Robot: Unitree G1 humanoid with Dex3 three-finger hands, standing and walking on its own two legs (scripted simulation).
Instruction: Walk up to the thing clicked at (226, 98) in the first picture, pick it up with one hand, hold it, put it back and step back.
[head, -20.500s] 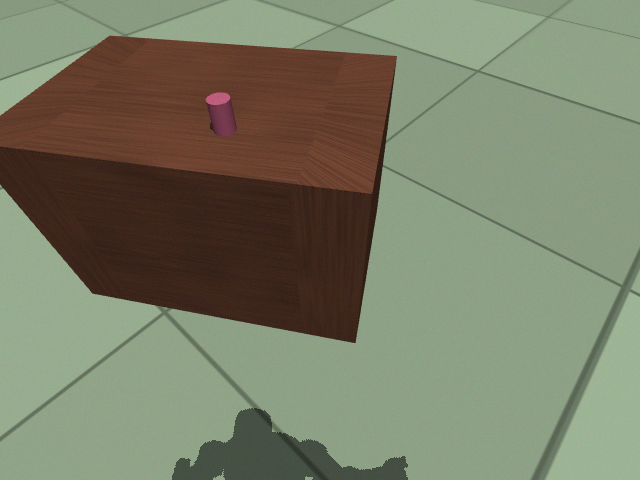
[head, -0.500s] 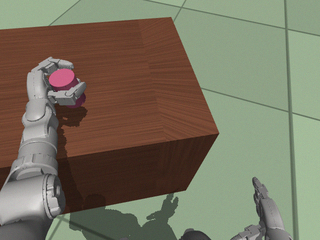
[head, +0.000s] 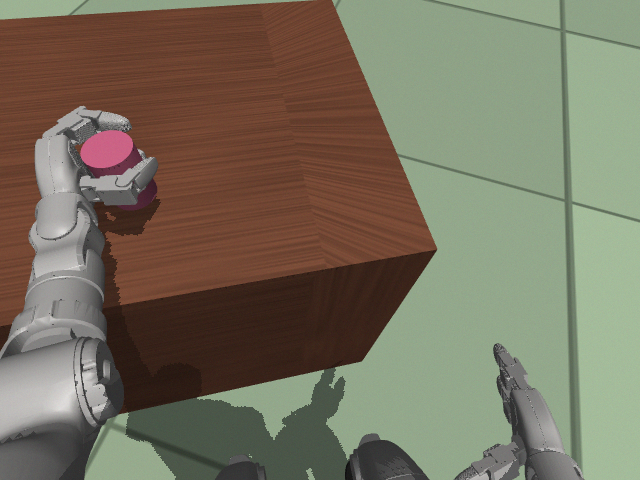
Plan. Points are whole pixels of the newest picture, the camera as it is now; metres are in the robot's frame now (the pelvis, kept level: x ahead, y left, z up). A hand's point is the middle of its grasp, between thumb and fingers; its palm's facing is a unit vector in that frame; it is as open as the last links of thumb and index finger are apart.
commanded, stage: lower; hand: left
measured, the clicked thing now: (122, 172) +0.50 +0.20 +0.06
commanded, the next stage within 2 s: loosen in 0.58 s
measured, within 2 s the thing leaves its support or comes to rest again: rests again in 0.40 s
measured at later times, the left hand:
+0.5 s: hand (132, 179) +0.51 +0.20 +0.04, palm faces +0.14 -0.99 -0.01, open 8.3 cm
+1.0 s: hand (133, 177) +0.51 +0.20 +0.04, palm faces +0.15 -0.99 +0.00, open 9.5 cm
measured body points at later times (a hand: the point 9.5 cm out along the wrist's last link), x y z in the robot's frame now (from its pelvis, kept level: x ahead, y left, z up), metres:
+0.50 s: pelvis +0.00 +0.00 -0.02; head +0.12 +0.03 +0.41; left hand +0.50 +0.25 +0.04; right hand +0.15 -0.26 -0.05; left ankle +0.00 +0.12 -0.69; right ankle +0.00 -0.14 -0.69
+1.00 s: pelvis -0.01 +0.00 -0.03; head +0.12 +0.03 +0.40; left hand +0.50 +0.25 +0.04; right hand +0.14 -0.26 -0.05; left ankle +0.00 +0.12 -0.69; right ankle +0.00 -0.14 -0.69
